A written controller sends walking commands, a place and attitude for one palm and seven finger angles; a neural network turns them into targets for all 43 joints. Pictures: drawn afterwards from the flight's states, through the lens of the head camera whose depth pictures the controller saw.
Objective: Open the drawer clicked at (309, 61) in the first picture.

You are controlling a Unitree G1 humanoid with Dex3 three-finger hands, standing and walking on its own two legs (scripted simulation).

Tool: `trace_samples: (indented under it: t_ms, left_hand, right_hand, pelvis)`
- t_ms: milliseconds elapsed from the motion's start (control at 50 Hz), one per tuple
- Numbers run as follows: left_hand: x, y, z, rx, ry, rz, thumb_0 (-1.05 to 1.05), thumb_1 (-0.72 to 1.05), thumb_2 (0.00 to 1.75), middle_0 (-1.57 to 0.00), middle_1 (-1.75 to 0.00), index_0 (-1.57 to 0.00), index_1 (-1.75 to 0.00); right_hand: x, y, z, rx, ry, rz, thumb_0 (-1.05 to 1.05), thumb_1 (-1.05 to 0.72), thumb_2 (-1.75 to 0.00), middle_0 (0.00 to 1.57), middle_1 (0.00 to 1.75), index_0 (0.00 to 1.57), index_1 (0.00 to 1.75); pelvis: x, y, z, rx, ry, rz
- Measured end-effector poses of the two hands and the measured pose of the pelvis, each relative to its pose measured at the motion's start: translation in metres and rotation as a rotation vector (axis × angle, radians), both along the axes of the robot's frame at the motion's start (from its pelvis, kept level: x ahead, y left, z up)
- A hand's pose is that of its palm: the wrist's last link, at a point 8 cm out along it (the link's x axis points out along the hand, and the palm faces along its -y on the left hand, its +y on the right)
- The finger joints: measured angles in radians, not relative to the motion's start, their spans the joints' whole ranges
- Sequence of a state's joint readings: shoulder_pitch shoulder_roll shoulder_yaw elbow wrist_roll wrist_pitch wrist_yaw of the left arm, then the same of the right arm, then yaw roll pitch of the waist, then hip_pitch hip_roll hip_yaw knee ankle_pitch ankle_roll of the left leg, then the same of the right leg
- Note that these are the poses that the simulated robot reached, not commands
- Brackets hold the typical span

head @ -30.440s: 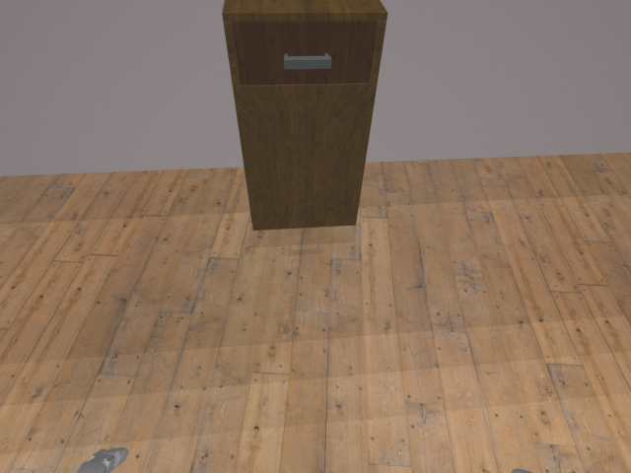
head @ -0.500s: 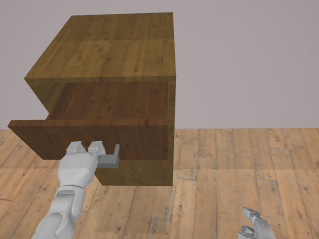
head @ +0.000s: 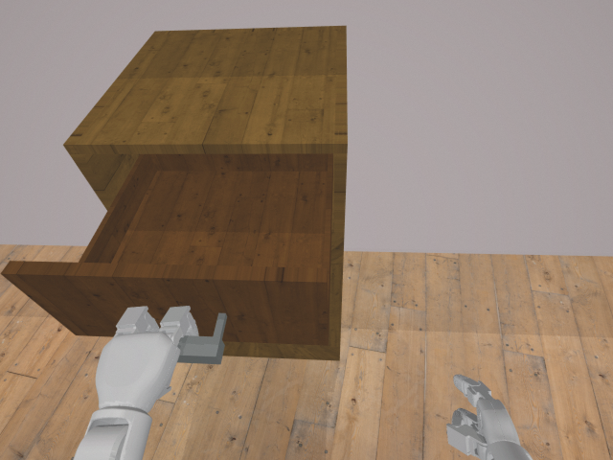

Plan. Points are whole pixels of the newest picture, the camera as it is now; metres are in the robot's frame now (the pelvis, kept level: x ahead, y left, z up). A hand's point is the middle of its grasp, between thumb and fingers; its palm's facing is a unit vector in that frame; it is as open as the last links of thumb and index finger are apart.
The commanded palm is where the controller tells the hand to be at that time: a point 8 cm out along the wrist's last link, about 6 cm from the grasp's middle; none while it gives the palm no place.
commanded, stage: pull the drawer open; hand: left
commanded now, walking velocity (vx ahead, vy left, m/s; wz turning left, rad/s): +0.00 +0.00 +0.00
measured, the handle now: (174, 333) +0.27 +0.21 +0.02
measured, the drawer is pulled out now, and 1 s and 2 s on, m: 0.23 0.30 0.30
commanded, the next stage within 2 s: open the thumb to release the handle in 0.86 s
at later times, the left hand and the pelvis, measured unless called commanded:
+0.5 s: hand (146, 420) +0.17 +0.22 +0.00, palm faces -0.03 -0.10 -0.99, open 6.0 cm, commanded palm +0.14 +0.23 +0.05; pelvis +0.00 -0.01 -0.01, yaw +0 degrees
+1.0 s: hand (140, 434) +0.15 +0.22 +0.00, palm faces -0.05 -0.10 -0.99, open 6.0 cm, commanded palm +0.13 +0.24 +0.05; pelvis +0.01 -0.01 -0.01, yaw -1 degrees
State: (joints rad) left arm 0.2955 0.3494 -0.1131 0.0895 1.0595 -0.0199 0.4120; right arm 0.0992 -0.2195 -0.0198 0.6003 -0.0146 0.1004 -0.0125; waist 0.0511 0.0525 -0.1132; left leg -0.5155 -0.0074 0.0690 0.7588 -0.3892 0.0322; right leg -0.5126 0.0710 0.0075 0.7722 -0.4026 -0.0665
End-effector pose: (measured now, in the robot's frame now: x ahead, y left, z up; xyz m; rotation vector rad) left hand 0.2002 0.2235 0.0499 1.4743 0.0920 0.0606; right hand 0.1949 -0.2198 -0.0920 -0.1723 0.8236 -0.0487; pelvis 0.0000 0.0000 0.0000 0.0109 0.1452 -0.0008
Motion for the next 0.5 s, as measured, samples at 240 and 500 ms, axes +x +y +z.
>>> trace_samples:
  t_ms: [240, 500]
  left_hand:
    - [-0.024, 0.0, 0.001, -0.013, 0.005, 0.0, 0.03, 0.64, 0.78, -0.29, -1.34, -0.42, -1.35]
    - [-0.053, -0.002, 0.001, -0.001, 0.013, 0.003, 0.03, 0.64, 0.78, -0.29, -1.33, -0.42, -1.35]
  right_hand:
    - [-0.002, -0.006, 0.001, -0.009, 0.001, 0.002, 0.01, -0.91, -0.89, 0.2, 0.3, 0.2, 0.3]
    - [-0.001, -0.007, -0.006, -0.001, -0.001, 0.031, 0.01, -0.91, -0.9, 0.2, 0.3, 0.2, 0.3]
  pelvis:
    - [-0.001, -0.004, -0.002, 0.001, 0.004, -0.011]
    - [-0.002, -0.006, -0.007, 0.002, 0.013, -0.004]
